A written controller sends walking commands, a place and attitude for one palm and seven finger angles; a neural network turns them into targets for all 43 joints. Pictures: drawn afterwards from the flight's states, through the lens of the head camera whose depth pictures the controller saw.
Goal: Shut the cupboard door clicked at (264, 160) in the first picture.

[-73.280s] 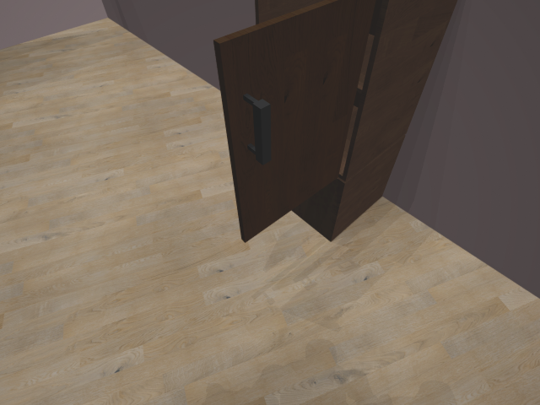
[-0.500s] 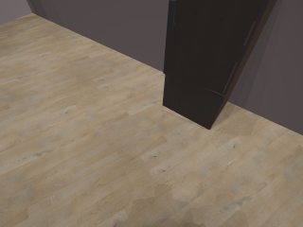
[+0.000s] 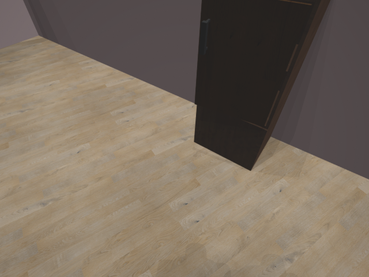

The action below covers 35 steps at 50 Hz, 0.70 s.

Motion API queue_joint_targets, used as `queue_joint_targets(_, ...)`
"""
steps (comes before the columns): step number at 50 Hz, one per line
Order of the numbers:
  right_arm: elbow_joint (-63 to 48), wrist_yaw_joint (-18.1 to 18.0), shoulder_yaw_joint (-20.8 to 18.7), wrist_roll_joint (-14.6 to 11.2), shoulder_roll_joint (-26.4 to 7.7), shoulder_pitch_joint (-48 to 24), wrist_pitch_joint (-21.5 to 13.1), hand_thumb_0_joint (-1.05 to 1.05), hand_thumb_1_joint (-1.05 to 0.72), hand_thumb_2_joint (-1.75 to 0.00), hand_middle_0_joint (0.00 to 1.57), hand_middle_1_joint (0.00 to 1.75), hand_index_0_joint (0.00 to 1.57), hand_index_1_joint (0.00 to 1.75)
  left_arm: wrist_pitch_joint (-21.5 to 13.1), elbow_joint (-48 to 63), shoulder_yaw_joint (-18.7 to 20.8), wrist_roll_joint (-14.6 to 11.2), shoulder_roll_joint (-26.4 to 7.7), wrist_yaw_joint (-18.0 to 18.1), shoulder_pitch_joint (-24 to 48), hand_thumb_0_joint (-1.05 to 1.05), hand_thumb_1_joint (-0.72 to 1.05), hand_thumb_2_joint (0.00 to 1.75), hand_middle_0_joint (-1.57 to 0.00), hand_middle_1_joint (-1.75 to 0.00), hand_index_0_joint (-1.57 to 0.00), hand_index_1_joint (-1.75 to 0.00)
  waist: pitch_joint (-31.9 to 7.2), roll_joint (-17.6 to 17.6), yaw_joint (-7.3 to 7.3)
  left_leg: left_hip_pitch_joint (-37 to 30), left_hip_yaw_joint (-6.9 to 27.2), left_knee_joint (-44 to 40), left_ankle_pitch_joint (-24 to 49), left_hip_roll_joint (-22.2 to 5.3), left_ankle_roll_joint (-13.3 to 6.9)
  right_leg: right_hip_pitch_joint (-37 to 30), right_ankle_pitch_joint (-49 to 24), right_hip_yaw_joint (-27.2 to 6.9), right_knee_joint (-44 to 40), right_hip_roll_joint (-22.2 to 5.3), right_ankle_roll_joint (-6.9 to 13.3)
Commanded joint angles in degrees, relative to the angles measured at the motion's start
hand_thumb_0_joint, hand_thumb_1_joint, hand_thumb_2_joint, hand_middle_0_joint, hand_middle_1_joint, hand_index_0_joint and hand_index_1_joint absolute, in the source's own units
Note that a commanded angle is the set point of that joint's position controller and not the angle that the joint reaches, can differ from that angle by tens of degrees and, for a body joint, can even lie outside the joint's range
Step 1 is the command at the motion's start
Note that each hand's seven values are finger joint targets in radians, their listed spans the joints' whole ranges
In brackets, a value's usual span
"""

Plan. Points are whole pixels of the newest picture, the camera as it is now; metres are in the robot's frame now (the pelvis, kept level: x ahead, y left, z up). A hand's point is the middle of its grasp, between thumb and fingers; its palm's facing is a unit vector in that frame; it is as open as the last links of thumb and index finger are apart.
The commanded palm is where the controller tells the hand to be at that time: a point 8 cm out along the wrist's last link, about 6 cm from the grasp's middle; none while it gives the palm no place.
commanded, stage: let the arm hang, fingers relaxed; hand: left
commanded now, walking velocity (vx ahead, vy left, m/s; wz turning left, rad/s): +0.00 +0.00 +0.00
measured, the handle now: (205, 36) +1.07 -0.03 +0.06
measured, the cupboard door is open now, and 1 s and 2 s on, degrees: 8 8 8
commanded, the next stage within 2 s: look to check the result in 0.10 s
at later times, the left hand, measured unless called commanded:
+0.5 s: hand out of the picture -0.03 +0.16 -0.18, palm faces +0.03 -0.99 -0.16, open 7.4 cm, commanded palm none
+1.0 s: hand out of the picture +0.00 +0.18 -0.18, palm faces +0.09 -0.98 -0.18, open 7.4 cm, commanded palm none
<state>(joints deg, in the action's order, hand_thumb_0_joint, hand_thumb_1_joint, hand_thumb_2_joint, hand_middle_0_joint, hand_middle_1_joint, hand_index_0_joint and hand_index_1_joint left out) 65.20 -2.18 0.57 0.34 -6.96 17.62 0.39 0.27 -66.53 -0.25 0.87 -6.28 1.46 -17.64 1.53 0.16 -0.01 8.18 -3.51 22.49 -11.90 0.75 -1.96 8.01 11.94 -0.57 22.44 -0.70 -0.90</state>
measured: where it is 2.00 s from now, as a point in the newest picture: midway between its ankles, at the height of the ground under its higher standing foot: (163, 263)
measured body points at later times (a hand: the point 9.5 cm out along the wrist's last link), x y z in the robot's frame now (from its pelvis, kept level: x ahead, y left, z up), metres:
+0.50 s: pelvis +0.00 +0.01 +0.00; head +0.00 +0.01 +0.45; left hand -0.03 +0.22 -0.17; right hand -0.03 -0.20 -0.16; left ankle +0.01 +0.09 -0.74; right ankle +0.00 -0.13 -0.74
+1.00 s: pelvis +0.02 +0.01 -0.01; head +0.03 +0.01 +0.44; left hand +0.00 +0.23 -0.17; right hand -0.01 -0.21 -0.17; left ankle +0.01 +0.09 -0.74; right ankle +0.00 -0.13 -0.74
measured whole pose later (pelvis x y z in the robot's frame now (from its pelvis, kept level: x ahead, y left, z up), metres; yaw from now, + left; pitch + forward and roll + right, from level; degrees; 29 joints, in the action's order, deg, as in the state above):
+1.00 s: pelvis +0.02 +0.01 -0.01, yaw +4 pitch +0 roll +0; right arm 62.8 -1.2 -1.4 1.2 -7.8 21.5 1.3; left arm 0.4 -62.8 2.7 2.3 -8.5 0.6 -18.6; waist 0.6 -0.2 0.9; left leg 13.1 -0.5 30.4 -17.7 2.5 -3.5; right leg 11.6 21.8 2.5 30.9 -2.4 -1.0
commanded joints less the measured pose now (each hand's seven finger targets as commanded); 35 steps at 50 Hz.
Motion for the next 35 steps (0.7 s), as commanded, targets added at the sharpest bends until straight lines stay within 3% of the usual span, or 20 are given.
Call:
queue_joint_targets(1,-0.87,-0.3,-1.17,0.13,-5.29,3.98,-0.59,0.0,-0.9,-0.9,0.2,0.3,0.2,0.3,-0.59,0.7,0.97,-0.18,-5.94,0.57,-4.54,0.0,0.9,0.9,-0.2,-0.3,-0.2,-0.3,4.77,-0.08,0.23,2.37,5.75,-5.75,-0.08,-5.8,-0.32,3.95,-1.06,-3.46,-4.57,-4.12,1.52)
queue_joint_targets(24,-0.73,-0.3,-1.41,0.11,-4.77,5.18,-0.89,0.0,-0.9,-0.9,0.2,0.3,0.2,0.3,-0.67,0.33,0.93,-0.07,-5.34,0.8,-5.54,0.0,0.9,0.9,-0.2,-0.3,-0.2,-0.3,5.31,-0.11,0.36,2.67,6.31,-6.63,-1.28,-6.28,-0.64,4.75,-1.17,-3.45,-3.47,-4.05,1.43)
queue_joint_targets(35,-1.03,-0.26,-1.54,0.15,-5.52,4.33,-1.15,0.0,-0.9,-0.9,0.2,0.3,0.2,0.3,-0.89,0.74,1.04,-0.03,-5.95,0.78,-4.49,0.0,0.9,0.9,-0.2,-0.3,-0.2,-0.3,4.47,-0.43,0.47,1.27,5.86,-6.28,1.82,-6.37,-0.5,4.23,-3.13,-3.7,-3.5,-4.15,1.39)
